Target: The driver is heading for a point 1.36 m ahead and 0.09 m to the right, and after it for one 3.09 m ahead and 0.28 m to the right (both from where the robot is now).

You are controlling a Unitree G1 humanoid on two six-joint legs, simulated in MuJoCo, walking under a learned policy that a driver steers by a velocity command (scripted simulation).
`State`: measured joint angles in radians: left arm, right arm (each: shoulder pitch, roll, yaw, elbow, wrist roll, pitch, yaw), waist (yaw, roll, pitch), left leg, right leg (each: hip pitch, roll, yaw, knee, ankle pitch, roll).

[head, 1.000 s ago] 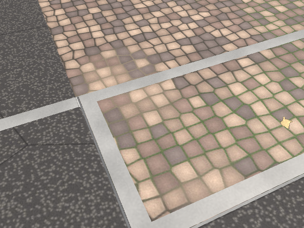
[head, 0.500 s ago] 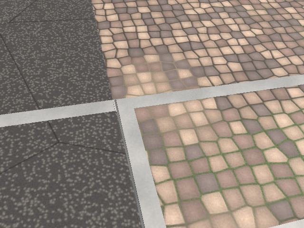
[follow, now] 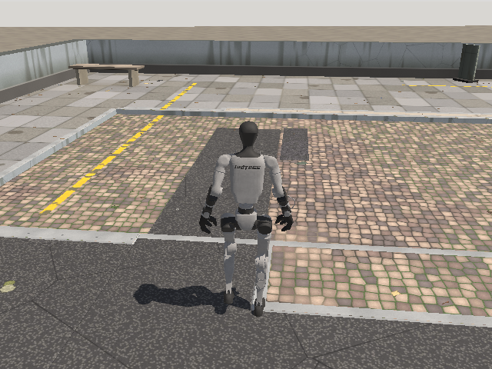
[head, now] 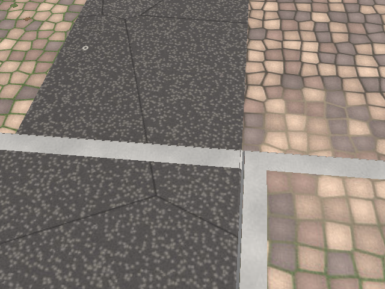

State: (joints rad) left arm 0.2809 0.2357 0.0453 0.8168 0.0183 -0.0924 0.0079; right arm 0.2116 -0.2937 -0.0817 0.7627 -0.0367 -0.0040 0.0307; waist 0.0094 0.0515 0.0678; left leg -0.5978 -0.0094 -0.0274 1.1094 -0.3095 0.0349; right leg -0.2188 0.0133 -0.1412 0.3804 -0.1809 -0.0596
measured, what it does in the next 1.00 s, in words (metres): walks ahead: left foot, then right foot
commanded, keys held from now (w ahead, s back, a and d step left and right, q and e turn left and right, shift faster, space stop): no key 0.46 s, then w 0.50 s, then w+e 0.04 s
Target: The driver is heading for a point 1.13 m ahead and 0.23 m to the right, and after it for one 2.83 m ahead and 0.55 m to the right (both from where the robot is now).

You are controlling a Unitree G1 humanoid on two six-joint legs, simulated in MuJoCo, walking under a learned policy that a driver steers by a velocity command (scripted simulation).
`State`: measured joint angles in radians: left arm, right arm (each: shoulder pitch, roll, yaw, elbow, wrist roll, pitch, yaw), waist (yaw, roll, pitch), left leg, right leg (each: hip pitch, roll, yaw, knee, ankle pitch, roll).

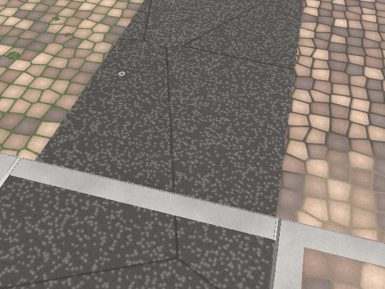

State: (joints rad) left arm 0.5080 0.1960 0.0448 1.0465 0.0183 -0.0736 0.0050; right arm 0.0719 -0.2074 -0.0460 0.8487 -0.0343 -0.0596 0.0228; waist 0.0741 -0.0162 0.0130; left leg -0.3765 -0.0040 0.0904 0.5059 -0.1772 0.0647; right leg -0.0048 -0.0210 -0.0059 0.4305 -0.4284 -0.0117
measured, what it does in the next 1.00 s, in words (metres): walks ahead, turning right: right foot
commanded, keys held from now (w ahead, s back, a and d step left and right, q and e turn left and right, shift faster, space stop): w+e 0.62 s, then w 0.38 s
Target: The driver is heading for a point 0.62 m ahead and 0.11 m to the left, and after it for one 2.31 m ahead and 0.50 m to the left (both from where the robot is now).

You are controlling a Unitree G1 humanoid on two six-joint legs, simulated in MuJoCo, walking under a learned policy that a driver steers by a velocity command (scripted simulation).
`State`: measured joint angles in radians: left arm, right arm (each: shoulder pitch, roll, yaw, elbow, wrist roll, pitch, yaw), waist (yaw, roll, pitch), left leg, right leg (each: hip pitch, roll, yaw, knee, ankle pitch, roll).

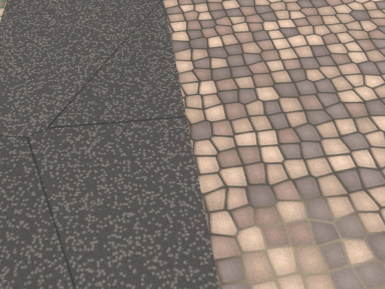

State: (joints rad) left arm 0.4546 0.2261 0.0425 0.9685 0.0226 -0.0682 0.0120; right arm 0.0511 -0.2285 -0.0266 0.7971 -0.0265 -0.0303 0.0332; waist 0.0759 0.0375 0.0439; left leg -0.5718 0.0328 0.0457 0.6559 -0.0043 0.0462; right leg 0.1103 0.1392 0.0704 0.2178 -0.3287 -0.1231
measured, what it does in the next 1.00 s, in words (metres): goes down, turning left: left foot, then right foot 0.10 m lower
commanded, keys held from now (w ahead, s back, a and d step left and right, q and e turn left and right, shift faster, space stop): w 0.34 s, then w+q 0.42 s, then q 0.24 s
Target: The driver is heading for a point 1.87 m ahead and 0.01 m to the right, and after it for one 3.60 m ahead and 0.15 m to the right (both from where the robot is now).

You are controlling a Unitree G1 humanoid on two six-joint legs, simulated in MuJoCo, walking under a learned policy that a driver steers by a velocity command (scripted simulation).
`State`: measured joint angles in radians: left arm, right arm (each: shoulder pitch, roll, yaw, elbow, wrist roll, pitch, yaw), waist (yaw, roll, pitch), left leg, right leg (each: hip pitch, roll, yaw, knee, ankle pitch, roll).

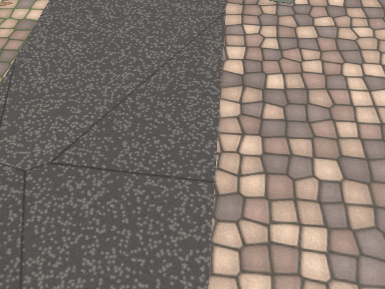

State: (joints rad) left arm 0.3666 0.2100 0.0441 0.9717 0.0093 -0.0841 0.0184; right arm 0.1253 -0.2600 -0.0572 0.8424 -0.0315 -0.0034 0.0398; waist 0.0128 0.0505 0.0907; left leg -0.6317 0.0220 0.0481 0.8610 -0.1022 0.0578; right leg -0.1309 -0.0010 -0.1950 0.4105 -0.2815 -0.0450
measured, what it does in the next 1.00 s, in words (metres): walks ahead: left foot, then right foot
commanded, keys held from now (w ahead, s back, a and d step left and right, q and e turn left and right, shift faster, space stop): q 0.10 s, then no key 0.90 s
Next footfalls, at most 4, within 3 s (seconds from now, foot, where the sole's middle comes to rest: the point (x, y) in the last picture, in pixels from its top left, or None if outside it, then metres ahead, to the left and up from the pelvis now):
0.12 left None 0.18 0.08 -0.78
0.58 right None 0.12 -0.12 -0.78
2.70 left None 0.35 0.12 -0.78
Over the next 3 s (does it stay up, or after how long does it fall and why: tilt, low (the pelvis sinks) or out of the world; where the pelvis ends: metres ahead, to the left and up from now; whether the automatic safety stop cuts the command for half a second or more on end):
stays up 0.37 0.06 0.01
